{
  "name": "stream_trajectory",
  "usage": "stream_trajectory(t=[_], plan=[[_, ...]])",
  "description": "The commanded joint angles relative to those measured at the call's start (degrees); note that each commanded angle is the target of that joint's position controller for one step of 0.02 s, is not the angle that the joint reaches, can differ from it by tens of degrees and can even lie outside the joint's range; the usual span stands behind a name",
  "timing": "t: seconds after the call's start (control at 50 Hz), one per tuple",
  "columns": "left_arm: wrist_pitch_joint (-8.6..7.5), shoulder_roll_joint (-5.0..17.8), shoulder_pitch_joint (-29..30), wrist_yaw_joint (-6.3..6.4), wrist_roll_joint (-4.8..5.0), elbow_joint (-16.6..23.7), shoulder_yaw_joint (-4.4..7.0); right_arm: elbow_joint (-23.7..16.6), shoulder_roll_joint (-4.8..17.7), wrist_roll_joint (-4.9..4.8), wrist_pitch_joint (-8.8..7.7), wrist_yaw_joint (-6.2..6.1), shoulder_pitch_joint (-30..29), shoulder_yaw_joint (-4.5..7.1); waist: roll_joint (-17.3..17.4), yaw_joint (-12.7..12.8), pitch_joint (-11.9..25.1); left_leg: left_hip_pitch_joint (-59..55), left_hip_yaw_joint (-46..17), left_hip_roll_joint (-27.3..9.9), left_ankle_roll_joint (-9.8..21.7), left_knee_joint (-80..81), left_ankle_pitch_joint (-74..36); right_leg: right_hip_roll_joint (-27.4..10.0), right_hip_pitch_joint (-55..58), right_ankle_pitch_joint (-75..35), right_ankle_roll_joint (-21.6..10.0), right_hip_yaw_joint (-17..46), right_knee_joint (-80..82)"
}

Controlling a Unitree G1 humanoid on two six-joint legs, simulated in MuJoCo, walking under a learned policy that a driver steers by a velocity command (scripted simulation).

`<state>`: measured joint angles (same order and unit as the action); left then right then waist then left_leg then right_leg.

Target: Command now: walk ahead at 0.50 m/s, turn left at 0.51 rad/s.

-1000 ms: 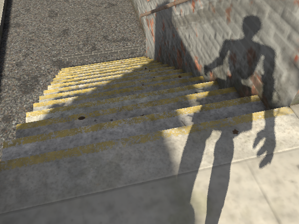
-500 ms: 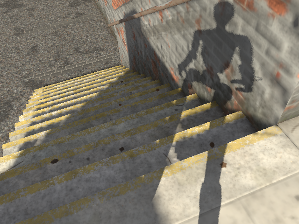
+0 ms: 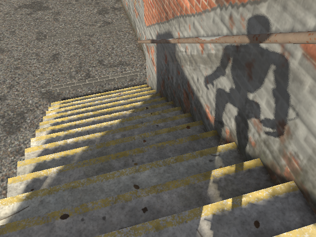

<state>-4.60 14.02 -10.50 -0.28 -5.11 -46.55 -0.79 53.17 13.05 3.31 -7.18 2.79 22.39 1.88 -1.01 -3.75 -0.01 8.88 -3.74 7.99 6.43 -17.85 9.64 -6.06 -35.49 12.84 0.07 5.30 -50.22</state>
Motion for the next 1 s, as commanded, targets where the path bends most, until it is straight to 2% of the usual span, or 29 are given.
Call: stream_trajectory(t=[0.02,0.1,0.16,0.18,0.2,0.22,0.24,0.26,0.3,0.34,0.4,0.46,0.52,0.54,0.58,0.64,0.68,0.76,0.78,0.82,0.84,0.86,0.88,0.9,0.92,0.94,0.96,0.98,1.0], plan=[[0.62,0.93,3.08,0.19,1.21,4.43,-0.88,-4.29,8.84,0.52,-1.40,1.17,-0.64,2.37,3.35,1.55,-1.74,13.12,-9.71,-11.52,9.49,5.60,-17.78,2.73,8.69,-12.66,1.18,-5.94,11.05],[0.34,3.27,8.57,-1.02,0.77,6.55,-0.70,-5.66,10.77,1.55,-0.03,2.99,1.86,3.18,4.62,0.79,-0.06,15.20,-12.72,-11.37,8.56,0.84,-19.87,6.23,17.04,-16.40,0.86,-7.70,14.87],[-0.83,8.07,3.32,0.61,1.84,5.00,1.13,-7.45,11.56,0.62,0.34,2.84,-1.48,3.49,3.39,5.98,1.11,10.01,-17.11,-12.30,5.65,-7.19,-24.53,6.29,24.30,-12.24,-2.48,-6.85,20.04],[-1.80,11.34,-7.97,1.43,2.83,1.71,2.55,-8.49,10.45,0.74,-0.29,3.02,-3.18,2.84,1.55,10.65,5.34,14.96,-16.49,-9.04,2.17,-16.37,-25.34,3.80,37.91,-15.47,-6.21,-5.34,18.84],[-2.47,14.85,-23.07,2.10,2.57,-1.27,3.45,-10.50,3.58,0.46,-1.08,3.07,-1.27,0.84,-9.01,13.54,17.80,21.21,-9.09,-0.48,-2.43,-37.31,-5.67,-9.36,56.02,-30.75,-17.59,9.19,19.72],[-2.35,13.43,-23.62,0.41,1.97,-0.27,2.34,-9.41,-2.13,0.46,-2.19,2.56,11.10,-0.68,-16.49,8.20,27.85,34.34,-7.29,2.34,-4.77,-56.62,29.07,-23.42,67.97,-38.91,-31.53,31.27,24.95],[-2.34,11.26,-16.80,-0.11,0.96,0.08,3.16,-8.61,5.26,0.32,-1.52,2.30,5.15,1.01,-6.34,8.91,10.76,45.10,-6.94,-3.75,-4.78,-65.58,24.24,-22.25,53.52,-17.23,-25.60,31.26,29.97],[-1.96,6.71,-9.12,-0.13,2.47,2.20,2.06,-8.15,7.60,0.63,-0.14,0.47,1.61,1.17,-1.97,7.35,4.78,41.89,-5.26,-8.44,-4.44,-65.29,17.22,-18.57,39.58,-4.00,-20.15,21.45,33.12],[-1.66,-0.84,-2.28,0.75,3.19,3.82,-0.36,-7.90,5.01,2.39,1.60,-1.10,-0.81,-0.10,-2.08,4.13,3.79,33.02,-5.05,-13.68,-5.97,-55.46,10.81,-12.66,28.84,-5.17,-15.69,10.87,38.87],[-2.32,1.20,-2.66,2.12,2.49,2.84,0.58,-9.15,2.88,2.27,1.98,0.16,-4.93,-1.22,-1.60,4.24,2.74,30.01,-2.40,-14.84,-7.89,-50.82,13.67,-9.91,26.18,-10.35,-14.43,3.11,40.86],[-2.59,4.65,-12.64,1.98,-0.99,-2.00,2.45,-7.36,2.49,1.68,2.52,2.94,-3.59,-1.37,-0.98,7.21,0.67,32.58,0.51,-15.12,-7.48,-46.27,0.22,-7.03,24.85,-11.90,-15.08,-6.64,39.19],[-2.27,1.84,-16.16,1.14,-2.14,-4.90,1.71,-7.37,2.22,2.61,3.23,4.45,-2.02,-1.63,-1.32,5.79,-0.08,33.29,-0.38,-15.85,-4.50,-49.42,-8.83,-9.47,23.16,-16.15,-15.26,-8.36,34.89],[-2.61,1.52,-15.10,1.09,-1.69,-5.79,0.98,-9.48,3.79,2.35,2.85,4.22,-5.71,-0.97,-1.75,5.65,-1.40,34.59,-0.13,-15.89,-3.66,-49.47,-8.15,-10.81,23.24,-15.39,-14.51,-10.07,31.08],[-2.73,-0.96,-18.23,2.13,-1.81,-8.42,0.21,-10.52,3.25,1.85,2.71,3.40,-9.23,-1.59,-1.85,7.24,-2.98,45.89,-7.14,-19.97,-3.92,-43.33,-15.44,-13.78,33.83,-13.67,-13.20,-6.72,28.86],[-2.87,-1.52,-26.27,4.16,-0.58,-10.16,-0.84,-10.92,0.89,2.78,2.47,2.75,-14.23,-2.20,-2.61,11.74,-2.66,51.82,-2.86,-19.36,-4.68,-29.99,-25.95,-12.19,43.18,-9.70,-11.67,-7.55,23.98],[-2.50,-3.90,-29.23,3.83,-2.05,-10.66,-2.57,-10.65,0.64,2.15,3.22,2.51,-16.45,-2.31,0.03,11.81,-6.53,42.91,-0.24,-19.65,-3.94,-19.21,-39.22,-10.28,31.33,-0.27,-9.19,-10.09,17.16],[-2.46,0.18,-26.70,1.14,-3.38,-9.94,-1.74,-11.31,0.55,2.54,4.96,2.14,-18.82,-2.03,-2.20,11.26,-8.64,21.03,6.74,-15.57,-2.89,-18.01,-41.46,-9.48,11.54,14.47,-8.16,-12.82,19.09],[-1.07,5.02,-27.77,0.30,0.11,-13.59,0.74,-11.61,1.29,4.37,6.44,1.43,-21.49,-1.79,0.48,11.78,-14.02,24.45,3.01,-16.72,-2.29,-3.17,-29.76,-15.95,22.72,17.80,-6.37,-6.16,12.28],[0.02,5.53,-28.04,0.59,-0.84,-13.97,1.08,-10.04,0.13,4.06,6.16,1.05,-19.40,-1.84,0.59,11.47,-12.24,19.38,3.49,-16.45,-2.52,-1.63,-30.58,-15.05,24.29,16.46,-5.54,-6.51,9.35],[1.94,7.84,-22.83,-1.40,-2.00,-12.97,1.95,-0.16,6.17,1.84,4.81,-0.10,2.44,1.74,6.62,1.60,-4.25,-6.77,9.50,-12.47,-3.75,7.03,-40.97,-8.61,20.54,9.38,-2.67,-13.93,-12.14],[3.23,5.21,-28.54,-3.59,-4.52,-16.32,1.05,4.42,12.59,2.22,5.00,-0.36,13.74,4.96,9.87,-3.11,1.51,-27.97,7.74,-14.37,-1.69,1.45,-42.09,-4.28,9.91,16.47,1.21,-14.26,-30.20],[2.71,-4.35,-41.28,-6.23,-2.10,-17.23,-0.35,5.43,20.54,2.56,4.83,0.50,21.83,6.12,17.84,1.27,22.01,-52.01,1.46,-20.61,5.46,-25.06,-69.22,2.56,0.28,34.77,2.20,-9.18,-56.73],[0.68,-1.34,-37.57,-7.21,0.80,-15.14,0.69,6.36,18.77,3.47,4.63,1.24,27.40,6.00,14.26,-3.25,26.81,-55.88,-3.10,-26.39,8.74,-26.93,-73.33,4.64,-6.78,35.39,2.47,-3.54,-65.50],[-0.83,4.51,-22.00,-6.85,3.78,-8.78,2.08,7.30,15.63,2.79,4.20,1.82,23.78,5.50,12.26,-5.43,13.83,-43.68,-3.92,-28.54,10.09,-21.58,-68.22,4.17,-20.18,35.31,2.24,-7.25,-71.96],[-2.29,1.25,-16.47,-5.77,3.97,-4.00,0.60,4.49,13.35,0.55,3.81,1.86,13.94,4.54,9.86,-3.05,9.21,-30.75,-9.15,-33.89,12.66,-16.59,-42.96,-1.59,-25.75,29.95,0.10,-3.37,-63.61],[1.14,4.85,-14.19,0.95,7.25,-7.99,3.78,2.60,9.49,-4.98,5.52,-1.17,5.96,3.75,5.43,0.09,3.71,-18.54,-10.53,-34.42,11.03,-9.24,-41.59,0.68,-19.96,20.88,0.24,-2.34,-54.24],[-1.42,1.79,-16.65,-1.82,5.04,-4.58,1.83,3.06,8.02,3.68,3.13,2.45,6.38,1.17,2.35,5.14,-0.31,1.79,-8.85,-37.07,8.61,-12.31,-47.45,-3.44,-10.99,15.99,-1.53,1.76,-53.86],[-2.07,-2.22,-19.53,-2.01,3.81,-6.28,1.36,2.13,2.09,4.09,1.64,1.89,2.32,-0.67,-1.22,9.49,-2.89,11.85,-4.97,-33.69,5.59,-8.12,-43.98,-5.37,-6.01,3.64,-2.42,4.22,-37.18],[-1.65,-3.19,-21.01,-2.21,2.08,-7.99,1.88,1.89,1.41,3.05,0.29,0.61,2.86,-0.62,2.40,9.04,-4.64,17.11,-1.01,-30.39,5.72,-4.92,-37.85,-4.25,-2.80,-0.47,-2.89,1.91,-28.75]])
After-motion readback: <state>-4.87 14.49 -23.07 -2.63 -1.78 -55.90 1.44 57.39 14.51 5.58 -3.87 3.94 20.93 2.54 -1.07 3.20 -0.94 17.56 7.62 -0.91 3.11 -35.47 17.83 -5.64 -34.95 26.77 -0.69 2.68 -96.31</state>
